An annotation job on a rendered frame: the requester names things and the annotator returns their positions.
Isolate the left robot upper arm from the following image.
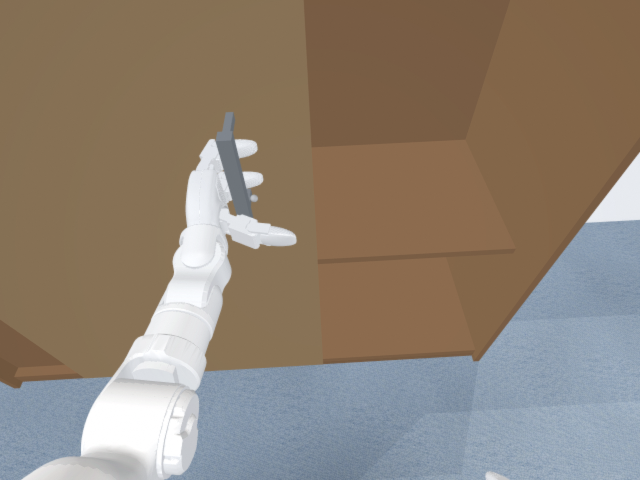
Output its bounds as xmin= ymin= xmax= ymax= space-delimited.
xmin=21 ymin=378 xmax=199 ymax=480

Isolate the handle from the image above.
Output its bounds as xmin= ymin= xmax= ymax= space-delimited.
xmin=216 ymin=112 xmax=253 ymax=218

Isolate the left robot hand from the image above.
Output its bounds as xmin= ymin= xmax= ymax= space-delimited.
xmin=186 ymin=139 xmax=296 ymax=249

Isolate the wardrobe door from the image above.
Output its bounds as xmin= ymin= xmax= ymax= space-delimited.
xmin=0 ymin=320 xmax=65 ymax=368
xmin=0 ymin=0 xmax=323 ymax=378

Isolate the left robot forearm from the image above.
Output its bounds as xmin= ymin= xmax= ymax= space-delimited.
xmin=81 ymin=224 xmax=232 ymax=454

